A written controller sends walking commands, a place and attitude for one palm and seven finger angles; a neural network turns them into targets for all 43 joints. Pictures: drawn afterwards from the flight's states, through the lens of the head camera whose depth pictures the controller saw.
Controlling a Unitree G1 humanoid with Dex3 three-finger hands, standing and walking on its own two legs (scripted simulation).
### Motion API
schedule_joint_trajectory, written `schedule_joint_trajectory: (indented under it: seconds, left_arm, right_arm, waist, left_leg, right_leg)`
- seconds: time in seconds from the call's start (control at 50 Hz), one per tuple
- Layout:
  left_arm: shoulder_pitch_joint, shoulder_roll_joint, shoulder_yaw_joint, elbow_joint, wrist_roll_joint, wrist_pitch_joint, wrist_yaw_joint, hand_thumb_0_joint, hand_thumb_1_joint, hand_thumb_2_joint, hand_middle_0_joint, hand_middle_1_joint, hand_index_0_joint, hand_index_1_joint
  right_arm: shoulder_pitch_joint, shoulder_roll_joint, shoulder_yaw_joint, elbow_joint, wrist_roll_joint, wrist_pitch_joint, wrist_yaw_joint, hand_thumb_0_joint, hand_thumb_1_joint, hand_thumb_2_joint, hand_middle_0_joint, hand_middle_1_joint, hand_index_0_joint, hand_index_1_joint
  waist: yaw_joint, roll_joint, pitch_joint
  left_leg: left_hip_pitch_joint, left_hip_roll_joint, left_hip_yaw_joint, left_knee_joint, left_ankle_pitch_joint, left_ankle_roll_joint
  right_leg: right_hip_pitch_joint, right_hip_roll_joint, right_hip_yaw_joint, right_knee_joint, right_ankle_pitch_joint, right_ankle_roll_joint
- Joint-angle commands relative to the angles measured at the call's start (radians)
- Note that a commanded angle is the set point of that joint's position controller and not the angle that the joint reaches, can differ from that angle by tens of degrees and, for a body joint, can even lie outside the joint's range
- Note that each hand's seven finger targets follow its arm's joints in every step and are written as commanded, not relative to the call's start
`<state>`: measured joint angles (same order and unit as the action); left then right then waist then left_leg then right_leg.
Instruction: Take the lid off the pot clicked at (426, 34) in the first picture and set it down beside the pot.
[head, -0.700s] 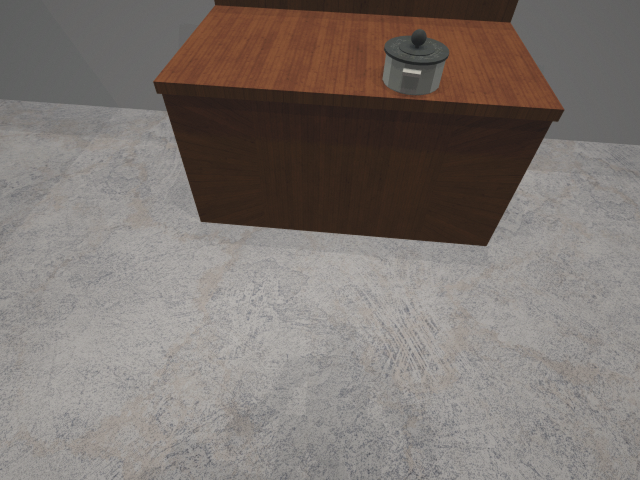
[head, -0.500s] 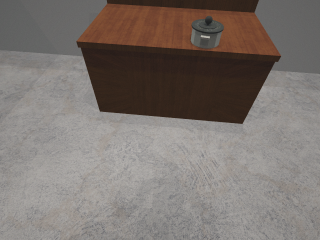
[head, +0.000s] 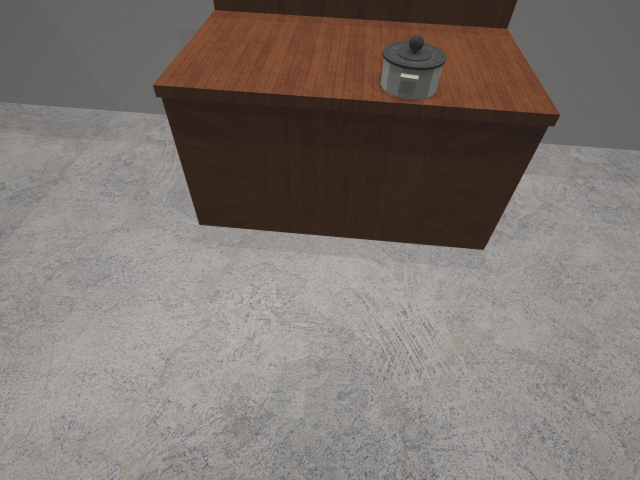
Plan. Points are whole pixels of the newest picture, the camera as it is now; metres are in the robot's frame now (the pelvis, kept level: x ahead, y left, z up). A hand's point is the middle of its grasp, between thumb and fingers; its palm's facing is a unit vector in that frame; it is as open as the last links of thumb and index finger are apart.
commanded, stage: walk to a spot facing it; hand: left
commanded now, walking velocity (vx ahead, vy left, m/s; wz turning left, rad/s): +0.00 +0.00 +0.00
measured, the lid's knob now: (416, 43) +1.28 -0.21 +0.02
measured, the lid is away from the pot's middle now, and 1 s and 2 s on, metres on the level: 0.00 0.00 0.00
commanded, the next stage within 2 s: turn to face it in 1.40 s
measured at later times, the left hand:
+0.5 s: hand out of the picture +0.11 +0.14 -0.18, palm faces -0.10 -0.97 -0.23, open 7.3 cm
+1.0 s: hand (258, 391) +0.30 +0.12 -0.19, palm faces -0.34 -0.92 -0.21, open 7.3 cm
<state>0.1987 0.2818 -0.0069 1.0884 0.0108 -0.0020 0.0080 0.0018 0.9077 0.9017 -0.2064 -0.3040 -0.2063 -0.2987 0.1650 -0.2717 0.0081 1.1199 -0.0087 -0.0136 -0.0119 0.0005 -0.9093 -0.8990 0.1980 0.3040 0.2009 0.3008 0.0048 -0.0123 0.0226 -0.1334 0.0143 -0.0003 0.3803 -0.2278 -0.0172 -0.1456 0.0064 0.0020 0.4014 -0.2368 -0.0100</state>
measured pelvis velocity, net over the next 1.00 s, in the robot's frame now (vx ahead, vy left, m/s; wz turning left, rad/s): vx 0.28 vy -0.08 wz -0.50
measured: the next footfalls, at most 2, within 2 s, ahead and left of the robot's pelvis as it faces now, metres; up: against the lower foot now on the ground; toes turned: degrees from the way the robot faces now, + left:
left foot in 0.96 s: +0.43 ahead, -0.02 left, +0.00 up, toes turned -23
right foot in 1.44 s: +0.50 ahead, -0.38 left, +0.00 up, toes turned -50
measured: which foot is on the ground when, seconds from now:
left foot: down 0.00-0.40, up 0.42-0.94, down 0.96-1.00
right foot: down 0.00-0.96, up 0.98-1.00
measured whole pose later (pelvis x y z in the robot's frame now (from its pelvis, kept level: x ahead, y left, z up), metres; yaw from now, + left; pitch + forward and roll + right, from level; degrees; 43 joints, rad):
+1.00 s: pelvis +0.28 -0.08 -0.03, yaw -29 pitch +1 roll +0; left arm 0.49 0.19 0.07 1.04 0.01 -0.04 0.00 0.00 0.91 0.90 -0.21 -0.30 -0.21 -0.30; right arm 0.05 -0.15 -0.01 0.84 -0.02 -0.07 0.01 0.00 -0.91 -0.90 0.20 0.30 0.20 0.30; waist 0.07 -0.03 0.03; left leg -0.42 0.04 0.08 0.65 -0.22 0.03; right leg -0.14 0.09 0.12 0.92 -0.50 -0.07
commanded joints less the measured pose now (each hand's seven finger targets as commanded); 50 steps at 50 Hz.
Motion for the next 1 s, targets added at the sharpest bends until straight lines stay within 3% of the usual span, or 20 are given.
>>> schedule_joint_trajectory:
  seconds: [0.0,0.12,0.2,0.24,0.28,0.32,0.36,0.38,0.4,0.44,0.48,0.56,0.8,0.84,0.88,0.9,0.92,0.94,0.96,0.98]
  left_arm:
    - [0.003,0.163,0.036,-0.050,0.001,-0.023,0.013,0.000,0.900,0.900,-0.200,-0.300,-0.200,-0.300]
    - [0.076,0.092,0.039,-0.056,0.011,0.013,-0.002,0.000,0.900,0.900,-0.200,-0.300,-0.200,-0.300]
    - [0.084,0.060,0.058,-0.126,0.013,0.008,-0.021,0.000,0.900,0.900,-0.200,-0.300,-0.200,-0.300]
    - [0.015,0.021,0.063,-0.172,0.015,-0.003,-0.030,0.000,0.900,0.900,-0.200,-0.300,-0.200,-0.300]
    - [-0.025,0.009,0.069,-0.201,0.013,-0.015,-0.041,0.000,0.900,0.900,-0.200,-0.300,-0.200,-0.300]
    - [0.046,-0.022,0.076,-0.185,0.010,-0.019,-0.048,0.000,0.900,0.900,-0.200,-0.300,-0.200,-0.300]
    - [0.299,0.012,0.093,-0.104,0.015,-0.027,-0.046,0.000,0.900,0.900,-0.200,-0.300,-0.200,-0.300]
    - [0.431,0.158,0.127,-0.075,0.020,-0.045,-0.024,0.000,0.900,0.900,-0.200,-0.300,-0.200,-0.300]
    - [0.494,0.185,0.127,-0.069,-0.004,-0.045,-0.008,0.000,0.900,0.900,-0.200,-0.300,-0.200,-0.300]
    - [0.360,0.114,0.107,-0.103,0.003,-0.046,0.001,0.000,0.900,0.900,-0.200,-0.300,-0.200,-0.300]
    - [0.266,0.060,0.093,-0.135,0.010,-0.057,0.005,0.000,0.900,0.900,-0.200,-0.300,-0.200,-0.300]
    - [0.268,0.044,0.090,-0.133,0.007,-0.077,0.001,0.000,0.900,0.900,-0.200,-0.300,-0.200,-0.300]
    - [0.352,0.045,0.090,-0.112,0.018,-0.082,0.028,0.000,0.900,0.900,-0.200,-0.300,-0.200,-0.300]
    - [0.333,0.060,0.094,-0.118,0.017,-0.078,0.027,0.000,0.900,0.900,-0.200,-0.300,-0.200,-0.300]
    - [0.290,0.085,0.104,-0.126,0.015,-0.080,0.025,0.000,0.900,0.900,-0.200,-0.300,-0.200,-0.300]
    - [0.272,0.077,0.110,-0.133,0.007,-0.083,0.020,0.000,0.900,0.900,-0.200,-0.300,-0.200,-0.300]
    - [0.298,0.034,0.113,-0.145,-0.007,-0.084,0.006,0.000,0.900,0.900,-0.200,-0.300,-0.200,-0.300]
    - [0.321,-0.013,0.107,-0.163,-0.015,-0.091,-0.008,0.000,0.900,0.900,-0.200,-0.300,-0.200,-0.300]
    - [0.243,0.005,0.101,-0.186,-0.002,-0.089,-0.011,0.000,0.900,0.900,-0.200,-0.300,-0.200,-0.300]
    - [0.233,-0.022,0.095,-0.189,0.001,-0.075,-0.010,0.000,0.900,0.900,-0.200,-0.300,-0.200,-0.300]
  right_arm:
    - [-0.006,-0.167,-0.031,-0.052,0.001,-0.024,-0.014,0.000,-0.900,-0.900,0.200,0.300,0.200,0.300]
    - [0.081,-0.103,-0.035,-0.047,-0.012,-0.001,-0.010,0.000,-0.900,-0.900,0.200,0.300,0.200,0.300]
    - [0.156,-0.148,-0.068,-0.087,-0.013,-0.010,-0.012,0.000,-0.900,-0.900,0.200,0.300,0.200,0.300]
    - [0.213,-0.166,-0.088,-0.090,-0.012,-0.030,-0.014,0.000,-0.900,-0.900,0.200,0.300,0.200,0.300]
    - [0.222,-0.143,-0.089,-0.092,-0.014,-0.041,-0.013,0.000,-0.900,-0.900,0.200,0.300,0.200,0.300]
    - [0.173,-0.131,-0.089,-0.102,-0.019,-0.046,-0.015,0.000,-0.900,-0.900,0.200,0.300,0.200,0.300]
    - [0.111,-0.110,-0.083,-0.119,-0.012,-0.045,-0.009,0.000,-0.900,-0.900,0.200,0.300,0.200,0.300]
    - [0.099,-0.032,-0.065,-0.166,0.002,-0.047,0.005,0.000,-0.900,-0.900,0.200,0.300,0.200,0.300]
    - [-0.007,-0.047,-0.065,-0.224,-0.004,-0.055,0.005,0.000,-0.900,-0.900,0.200,0.300,0.200,0.300]
    - [-0.069,-0.031,-0.073,-0.226,-0.009,-0.052,0.008,0.000,-0.900,-0.900,0.200,0.300,0.200,0.300]
    - [-0.001,-0.007,-0.077,-0.194,-0.019,-0.040,0.016,0.000,-0.900,-0.900,0.200,0.300,0.200,0.300]
    - [0.029,0.013,-0.085,-0.209,-0.017,-0.018,0.023,0.000,-0.900,-0.900,0.200,0.300,0.200,0.300]
    - [-0.250,0.036,-0.068,-0.368,-0.004,-0.041,0.042,0.000,-0.900,-0.900,0.200,0.300,0.200,0.300]
    - [-0.227,0.034,-0.065,-0.367,0.000,-0.048,0.039,0.000,-0.900,-0.900,0.200,0.300,0.200,0.300]
    - [-0.042,0.006,-0.074,-0.316,-0.004,-0.056,0.020,0.000,-0.900,-0.900,0.200,0.300,0.200,0.300]
    - [0.127,-0.035,-0.084,-0.269,-0.009,-0.060,0.004,0.000,-0.900,-0.900,0.200,0.300,0.200,0.300]
    - [0.282,-0.140,-0.108,-0.231,-0.025,-0.064,-0.009,0.000,-0.900,-0.900,0.200,0.300,0.200,0.300]
    - [0.348,-0.202,-0.115,-0.217,-0.022,-0.064,-0.007,0.000,-0.900,-0.900,0.200,0.300,0.200,0.300]
    - [0.313,-0.171,-0.106,-0.229,-0.003,-0.055,-0.003,0.000,-0.900,-0.900,0.200,0.300,0.200,0.300]
    - [0.225,-0.123,-0.089,-0.237,-0.006,-0.065,-0.012,0.000,-0.900,-0.900,0.200,0.300,0.200,0.300]
  waist:
    - [-0.001,0.014,-0.041]
    - [-0.001,0.006,0.090]
    - [-0.027,0.140,0.125]
    - [-0.057,0.204,0.117]
    - [-0.056,0.150,0.109]
    - [-0.011,0.145,0.068]
    - [0.113,0.009,-0.025]
    - [0.155,-0.368,-0.063]
    - [0.174,-0.309,-0.038]
    - [0.106,-0.083,0.098]
    - [0.039,0.004,0.075]
    - [0.001,-0.041,0.058]
    - [0.073,-0.099,0.068]
    - [0.054,-0.108,0.053]
    - [-0.035,-0.099,-0.028]
    - [-0.106,-0.085,-0.102]
    - [-0.148,0.081,-0.239]
    - [-0.115,0.280,-0.284]
    - [-0.108,0.107,-0.142]
    - [-0.054,0.215,-0.087]
  left_leg:
    - [0.011,0.099,-0.087,-0.054,0.197,0.040]
    - [-0.074,0.098,-0.047,-0.020,-0.262,0.046]
    - [-0.018,0.216,-0.183,-0.107,-0.434,0.118]
    - [0.102,0.359,-0.279,-0.172,-0.275,0.210]
    - [0.113,0.377,-0.198,-0.135,-0.045,0.220]
    - [0.049,0.342,-0.062,-0.062,0.072,0.174]
    - [-0.172,0.212,0.119,0.285,0.029,0.082]
    - [-0.506,0.075,0.226,0.651,-0.230,0.010]
    - [-0.624,0.044,0.104,0.826,-0.365,0.010]
    - [-0.663,0.112,0.003,0.908,-0.190,0.008]
    - [-0.574,0.126,0.009,0.842,-0.084,-0.012]
    - [-0.590,0.117,0.014,0.774,0.041,-0.039]
    - [-0.594,0.066,0.048,0.446,0.044,-0.018]
    - [-0.429,0.023,0.078,0.327,0.014,0.003]
    - [-0.148,-0.038,0.109,0.207,0.039,0.029]
    - [0.107,-0.014,0.072,0.152,0.104,0.050]
    - [0.378,0.224,-0.212,0.138,0.132,0.127]
    - [0.438,0.500,-0.577,-0.010,0.202,0.255]
    - [0.284,0.482,-0.582,-0.047,0.189,0.290]
    - [0.166,0.482,-0.525,-0.103,0.023,0.271]
  right_leg:
    - [-0.001,-0.116,0.101,-0.064,0.195,-0.023]
    - [-0.147,-0.066,0.153,-0.041,-0.260,-0.046]
    - [-0.334,0.026,0.088,0.190,-0.286,-0.049]
    - [-0.482,0.005,-0.017,0.413,-0.259,-0.020]
    - [-0.483,-0.053,-0.021,0.427,-0.277,-0.015]
    - [-0.326,-0.058,-0.057,0.314,-0.214,-0.020]
    - [0.086,0.000,-0.089,0.096,-0.035,-0.045]
    - [0.300,-0.276,0.377,-0.089,-0.140,-0.156]
    - [0.265,-0.399,0.655,-0.193,-0.077,-0.245]
    - [0.078,-0.353,0.577,-0.202,-0.151,-0.266]
    - [-0.007,-0.284,0.426,-0.205,-0.074,-0.234]
    - [-0.007,-0.209,0.295,-0.216,0.085,-0.203]
    - [0.210,-0.182,0.300,-0.127,0.569,-0.188]
    - [0.171,-0.171,0.290,-0.083,0.697,-0.169]
    - [0.099,-0.132,0.267,0.099,0.835,-0.144]
    - [-0.033,-0.093,0.248,0.276,0.743,-0.117]
    - [-0.242,0.009,0.170,0.570,0.385,-0.075]
    - [-0.448,0.104,0.068,0.924,-0.291,-0.046]
    - [-0.507,0.037,0.067,1.016,-0.277,-0.052]
    - [-0.564,-0.004,0.078,1.086,-0.216,-0.039]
